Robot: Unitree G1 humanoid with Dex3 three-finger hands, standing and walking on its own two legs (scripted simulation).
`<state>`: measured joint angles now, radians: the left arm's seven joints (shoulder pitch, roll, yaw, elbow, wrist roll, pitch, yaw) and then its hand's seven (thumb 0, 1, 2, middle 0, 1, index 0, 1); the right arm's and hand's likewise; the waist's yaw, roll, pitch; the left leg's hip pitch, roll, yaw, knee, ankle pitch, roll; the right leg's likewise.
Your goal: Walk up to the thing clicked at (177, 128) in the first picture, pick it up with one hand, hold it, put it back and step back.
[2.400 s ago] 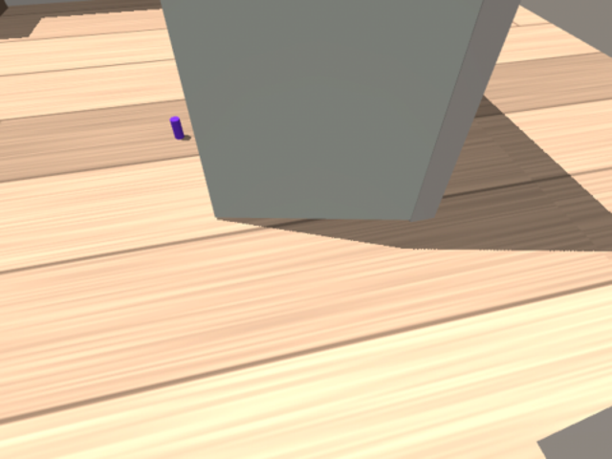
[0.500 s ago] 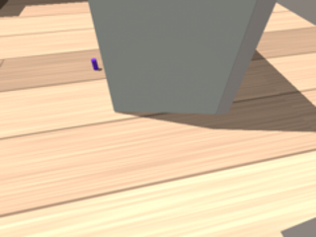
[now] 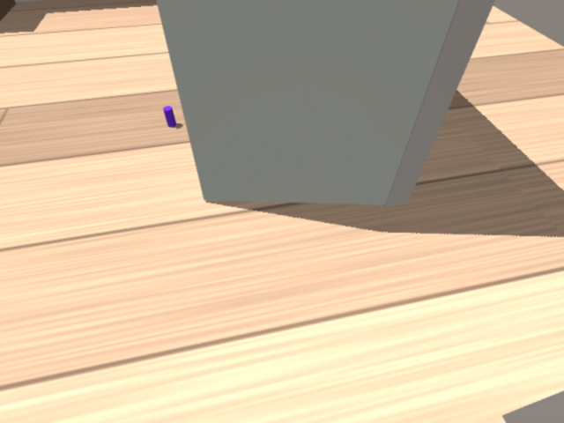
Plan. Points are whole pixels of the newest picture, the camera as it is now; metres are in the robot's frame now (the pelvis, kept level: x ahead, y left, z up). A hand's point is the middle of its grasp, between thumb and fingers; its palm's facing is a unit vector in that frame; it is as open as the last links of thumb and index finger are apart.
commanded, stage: stand
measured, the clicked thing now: (169, 116) +1.83 +0.70 -0.72
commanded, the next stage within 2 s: walk up in 0.02 s
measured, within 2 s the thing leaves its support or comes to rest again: neither
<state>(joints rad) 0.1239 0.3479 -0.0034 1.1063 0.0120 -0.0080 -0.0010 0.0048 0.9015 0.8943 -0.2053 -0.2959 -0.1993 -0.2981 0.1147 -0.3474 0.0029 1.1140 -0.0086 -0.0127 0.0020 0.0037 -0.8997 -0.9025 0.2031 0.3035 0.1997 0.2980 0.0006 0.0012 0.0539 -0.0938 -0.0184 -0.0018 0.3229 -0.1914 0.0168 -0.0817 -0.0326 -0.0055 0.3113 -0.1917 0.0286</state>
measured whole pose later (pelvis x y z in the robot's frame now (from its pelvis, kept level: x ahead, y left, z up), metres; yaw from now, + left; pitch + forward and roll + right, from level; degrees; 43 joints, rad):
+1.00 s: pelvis -0.02 -0.06 -0.02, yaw +43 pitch -3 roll -1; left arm 0.28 0.43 0.06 0.80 0.02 0.03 -0.03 0.01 0.90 0.89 -0.20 -0.30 -0.20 -0.30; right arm 0.24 -0.38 -0.04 0.74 -0.02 0.00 0.00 0.00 -0.90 -0.90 0.21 0.30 0.20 0.30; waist 0.03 -0.04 0.11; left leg -0.29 -0.05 -0.08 0.61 -0.27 0.03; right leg -0.42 -0.09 -0.01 0.96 -0.47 0.00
